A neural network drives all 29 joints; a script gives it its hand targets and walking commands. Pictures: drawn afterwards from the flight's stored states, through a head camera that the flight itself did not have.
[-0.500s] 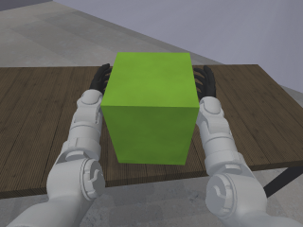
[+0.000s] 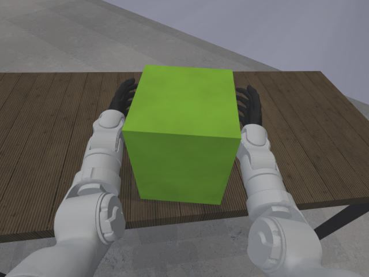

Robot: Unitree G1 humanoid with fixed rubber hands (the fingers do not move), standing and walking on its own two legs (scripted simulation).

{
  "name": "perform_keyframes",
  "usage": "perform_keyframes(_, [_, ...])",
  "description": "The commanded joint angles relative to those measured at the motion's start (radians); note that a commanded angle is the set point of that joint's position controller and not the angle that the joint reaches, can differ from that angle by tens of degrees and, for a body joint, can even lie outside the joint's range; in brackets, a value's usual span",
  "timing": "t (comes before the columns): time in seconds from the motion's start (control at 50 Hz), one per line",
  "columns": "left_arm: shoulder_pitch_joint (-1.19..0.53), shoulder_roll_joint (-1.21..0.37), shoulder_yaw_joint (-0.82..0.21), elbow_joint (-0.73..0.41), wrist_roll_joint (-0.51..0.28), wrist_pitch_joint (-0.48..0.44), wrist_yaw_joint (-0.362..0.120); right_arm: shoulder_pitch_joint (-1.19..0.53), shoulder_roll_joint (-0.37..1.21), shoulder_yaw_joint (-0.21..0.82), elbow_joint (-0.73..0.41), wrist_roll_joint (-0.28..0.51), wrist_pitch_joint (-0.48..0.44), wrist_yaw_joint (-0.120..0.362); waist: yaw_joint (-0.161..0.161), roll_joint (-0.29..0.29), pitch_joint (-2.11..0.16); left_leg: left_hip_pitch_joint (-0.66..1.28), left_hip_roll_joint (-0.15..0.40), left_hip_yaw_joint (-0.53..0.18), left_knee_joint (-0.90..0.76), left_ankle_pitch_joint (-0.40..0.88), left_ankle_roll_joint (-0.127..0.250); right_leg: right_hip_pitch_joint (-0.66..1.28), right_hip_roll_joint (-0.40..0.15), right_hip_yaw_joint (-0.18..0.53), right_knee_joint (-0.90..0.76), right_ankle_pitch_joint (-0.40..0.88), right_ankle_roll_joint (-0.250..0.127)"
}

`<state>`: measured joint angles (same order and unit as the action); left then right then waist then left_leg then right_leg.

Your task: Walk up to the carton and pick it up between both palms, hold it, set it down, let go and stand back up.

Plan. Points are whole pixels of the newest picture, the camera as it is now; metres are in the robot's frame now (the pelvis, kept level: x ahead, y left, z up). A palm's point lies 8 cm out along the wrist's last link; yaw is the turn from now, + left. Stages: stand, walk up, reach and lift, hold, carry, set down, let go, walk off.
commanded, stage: set down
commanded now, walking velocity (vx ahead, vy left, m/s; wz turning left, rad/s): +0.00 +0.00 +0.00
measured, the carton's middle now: (184, 137) +0.41 -0.01 +0.07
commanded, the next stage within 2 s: none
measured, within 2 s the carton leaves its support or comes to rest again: rests again in 0.50 s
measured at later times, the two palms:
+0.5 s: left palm (120, 115) +0.45 +0.14 +0.11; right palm (249, 130) +0.39 -0.15 +0.12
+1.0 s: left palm (123, 118) +0.44 +0.13 +0.11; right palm (250, 135) +0.38 -0.16 +0.11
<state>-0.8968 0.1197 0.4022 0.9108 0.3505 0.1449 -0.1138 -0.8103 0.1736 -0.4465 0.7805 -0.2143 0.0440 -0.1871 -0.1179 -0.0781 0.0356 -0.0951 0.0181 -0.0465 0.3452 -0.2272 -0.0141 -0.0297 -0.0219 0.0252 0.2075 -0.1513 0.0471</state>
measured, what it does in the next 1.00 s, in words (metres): stands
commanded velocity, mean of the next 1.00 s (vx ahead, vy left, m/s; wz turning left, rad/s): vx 0.00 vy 0.00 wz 0.00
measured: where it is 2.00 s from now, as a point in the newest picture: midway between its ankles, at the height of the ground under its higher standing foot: outside the picture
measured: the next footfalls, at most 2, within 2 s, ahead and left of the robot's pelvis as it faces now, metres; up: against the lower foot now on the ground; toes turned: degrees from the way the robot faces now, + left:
none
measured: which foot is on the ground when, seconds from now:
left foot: down 0.00-1.00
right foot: down 0.00-1.00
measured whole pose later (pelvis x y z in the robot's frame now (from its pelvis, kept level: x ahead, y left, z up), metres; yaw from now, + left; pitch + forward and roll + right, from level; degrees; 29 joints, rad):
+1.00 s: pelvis +0.00 +0.00 +0.00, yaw +0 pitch +0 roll -1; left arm -0.90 0.09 0.49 0.97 0.35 0.06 -0.14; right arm -0.74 0.22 -0.52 0.78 -0.30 -0.08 -0.18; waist -0.12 -0.08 0.04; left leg -0.12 0.02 -0.05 0.35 -0.22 -0.01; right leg -0.06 -0.02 0.02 0.21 -0.15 0.05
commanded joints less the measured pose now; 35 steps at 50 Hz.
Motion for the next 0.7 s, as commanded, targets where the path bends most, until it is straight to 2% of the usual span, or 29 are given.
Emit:
perform_keyframes(0.0, [-0.666, -0.562, -0.272, -0.03, -0.113, -0.06, -0.161, -0.567, 0.588, 0.307, -0.099, -0.052, -0.071, 0.074, -0.081, 0.12, -0.586, -0.122, -0.083, 0.164, -0.048, 0.324, -0.038, 0.358, 0.009, -0.1, 0.159, 0.729, 0.066])
perform_keyframes(0.04, [-0.681, -0.566, -0.281, -0.044, -0.119, -0.073, -0.163, -0.545, 0.593, 0.297, -0.076, -0.064, -0.076, 0.071, -0.095, 0.114, -0.592, -0.127, -0.083, 0.162, -0.051, 0.33, -0.039, 0.372, 0.009, -0.099, 0.165, 0.754, 0.066])
perform_keyframes(0.06, [-0.693, -0.571, -0.29, -0.048, -0.12, -0.077, -0.161, -0.556, 0.595, 0.294, -0.071, -0.064, -0.082, 0.073, -0.094, 0.135, -0.6, -0.117, -0.082, 0.162, -0.046, 0.337, -0.044, 0.361, 0.009, -0.1, 0.165, 0.745, 0.066])
perform_keyframes(0.08, [-0.683, -0.567, -0.286, -0.041, -0.121, -0.076, -0.164, -0.554, 0.596, 0.301, -0.073, -0.061, -0.079, 0.071, -0.093, 0.12, -0.594, -0.117, -0.08, 0.162, -0.047, 0.33, -0.041, 0.349, 0.009, -0.101, 0.164, 0.738, 0.068])
perform_keyframes(0.1, [-0.691, -0.578, -0.294, -0.043, -0.122, -0.08, -0.16, -0.528, 0.599, 0.302, -0.066, -0.075, -0.082, 0.068, -0.106, 0.121, -0.603, -0.115, -0.076, 0.157, -0.038, 0.338, -0.046, 0.345, 0.009, -0.106, 0.166, 0.749, 0.066])
perform_keyframes(0.12, [-0.679, -0.577, -0.273, -0.031, -0.118, -0.079, -0.162, -0.543, 0.605, 0.298, -0.075, -0.065, -0.082, 0.072, -0.086, 0.12, -0.6, -0.117, -0.078, 0.156, -0.044, 0.331, -0.039, 0.338, 0.013, -0.099, 0.163, 0.734, 0.065])
perform_keyframes(0.14, [-0.669, -0.573, -0.279, -0.024, -0.116, -0.076, -0.165, -0.544, 0.596, 0.295, -0.074, -0.064, -0.089, 0.071, -0.083, 0.133, -0.582, -0.114, -0.078, 0.162, -0.04, 0.343, -0.042, 0.345, 0.01, -0.099, 0.162, 0.745, 0.066])
perform_keyframes(0.2, [-0.647, -0.568, -0.264, -0.015, -0.11, -0.084, -0.164, -0.543, 0.598, 0.296, -0.048, -0.075, -0.097, 0.071, -0.076, 0.113, -0.566, -0.111, -0.074, 0.162, -0.043, 0.345, -0.037, 0.335, 0.011, -0.102, 0.157, 0.717, 0.064])
perform_keyframes(0.22, [-0.641, -0.566, -0.244, 0.003, -0.097, -0.078, -0.165, -0.549, 0.588, 0.293, -0.071, -0.073, -0.1, 0.07, -0.069, 0.107, -0.559, -0.125, -0.075, 0.163, -0.045, 0.336, -0.033, 0.342, 0.009, -0.098, 0.152, 0.727, 0.062])
perform_keyframes(0.26, [-0.65, -0.576, -0.26, -0.002, -0.103, -0.083, -0.164, -0.546, 0.587, 0.28, -0.071, -0.081, -0.108, 0.069, -0.08, 0.123, -0.566, -0.124, -0.074, 0.159, -0.044, 0.331, -0.041, 0.342, 0.012, -0.099, 0.157, 0.719, 0.061])
perform_keyframes(0.28, [-0.641, -0.564, -0.256, 0.004, -0.092, -0.084, -0.165, -0.513, 0.593, 0.273, -0.036, -0.091, -0.106, 0.066, -0.088, 0.122, -0.543, -0.126, -0.073, 0.16, -0.045, 0.327, -0.04, 0.347, 0.01, -0.1, 0.161, 0.725, 0.059])
perform_keyframes(0.3, [-0.623, -0.564, -0.247, 0.016, -0.088, -0.083, -0.164, -0.51, 0.577, 0.26, -0.037, -0.096, -0.105, 0.069, -0.082, 0.133, -0.529, -0.122, -0.071, 0.161, -0.045, 0.322, -0.043, 0.322, 0.014, -0.107, 0.152, 0.685, 0.056])
perform_keyframes(0.32, [-0.648, -0.556, -0.243, 0.013, -0.09, -0.086, -0.168, -0.524, 0.579, 0.25, -0.035, -0.096, -0.107, 0.068, -0.087, 0.12, -0.54, -0.108, -0.071, 0.166, -0.043, 0.326, -0.043, 0.318, 0.014, -0.103, 0.152, 0.697, 0.057])
perform_keyframes(0.38, [-0.613, -0.554, -0.218, 0.002, -0.07, -0.093, -0.166, -0.494, 0.591, 0.269, -0.018, -0.099, -0.116, 0.074, -0.063, 0.11, -0.519, -0.131, -0.07, 0.168, -0.051, 0.33, -0.035, 0.343, 0.012, -0.099, 0.156, 0.704, 0.058])
perform_keyframes(0.42, [-0.636, -0.563, -0.226, 0.005, -0.073, -0.107, -0.163, -0.51, 0.6, 0.264, -0.031, -0.109, -0.128, 0.076, -0.056, 0.133, -0.548, -0.135, -0.072, 0.171, -0.045, 0.335, -0.043, 0.338, 0.011, -0.1, 0.162, 0.698, 0.055])
perform_keyframes(0.44, [-0.622, -0.57, -0.223, 0.014, -0.068, -0.101, -0.163, -0.507, 0.592, 0.244, -0.008, -0.115, -0.13, 0.075, -0.065, 0.137, -0.529, -0.129, -0.068, 0.167, -0.042, 0.332, -0.042, 0.328, 0.013, -0.102, 0.155, 0.691, 0.054])
perform_keyframes(0.54, [-0.589, -0.568, -0.2, 0.028, -0.048, -0.113, -0.161, -0.485, 0.595, 0.256, -0.014, -0.128, -0.153, 0.08, -0.04, 0.124, -0.52, -0.137, -0.066, 0.172, -0.04, 0.342, -0.041, 0.338, 0.014, -0.103, 0.159, 0.699, 0.057])
perform_keyframes(0.56, [-0.59, -0.555, -0.197, 0.029, -0.043, -0.112, -0.16, -0.463, 0.59, 0.244, 0.011, -0.13, -0.15, 0.08, -0.052, 0.122, -0.51, -0.114, -0.063, 0.168, -0.039, 0.343, -0.042, 0.321, 0.016, -0.106, 0.155, 0.685, 0.056])
perform_keyframes(0.6, [-0.554, -0.557, -0.185, 0.041, -0.038, -0.107, -0.162, -0.479, 0.582, 0.249, -0.011, -0.134, -0.162, 0.079, -0.036, 0.131, -0.511, -0.125, -0.063, 0.17, -0.039, 0.358, -0.039, 0.326, 0.017, -0.109, 0.153, 0.692, 0.052])
perform_keyframes(0.66, [-0.567, -0.545, -0.174, 0.036, -0.022, -0.114, -0.163, -0.452, 0.592, 0.233, 0.014, -0.145, -0.161, 0.082, -0.036, 0.124, -0.486, -0.133, -0.066, 0.175, -0.047, 0.323, -0.036, 0.324, 0.017, -0.104, 0.149, 0.659, 0.051])
perform_keyframes(0.68, [-0.573, -0.539, -0.161, 0.046, -0.013, -0.115, -0.166, -0.454, 0.593, 0.225, 0.013, -0.151, -0.161, 0.084, -0.026, 0.123, -0.48, -0.139, -0.066, 0.178, -0.047, 0.317, -0.035, 0.33, 0.017, -0.105, 0.149, 0.647, 0.05])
